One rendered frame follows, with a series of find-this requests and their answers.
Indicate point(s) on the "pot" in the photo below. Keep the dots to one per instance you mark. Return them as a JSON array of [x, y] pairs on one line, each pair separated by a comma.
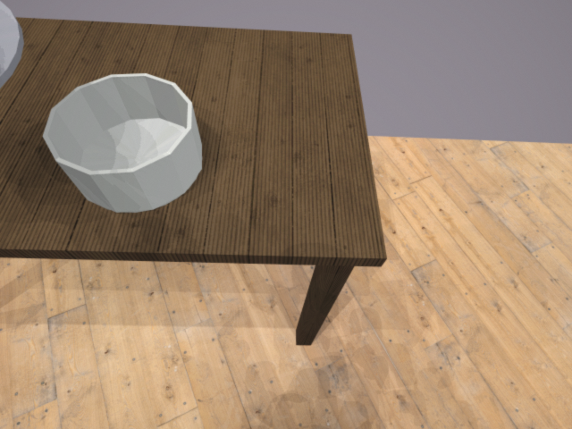
[[129, 142]]

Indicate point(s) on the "table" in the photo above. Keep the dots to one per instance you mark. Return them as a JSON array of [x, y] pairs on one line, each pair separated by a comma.
[[287, 175]]

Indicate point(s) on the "lid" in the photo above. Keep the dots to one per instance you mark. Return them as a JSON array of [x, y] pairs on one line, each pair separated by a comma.
[[11, 43]]

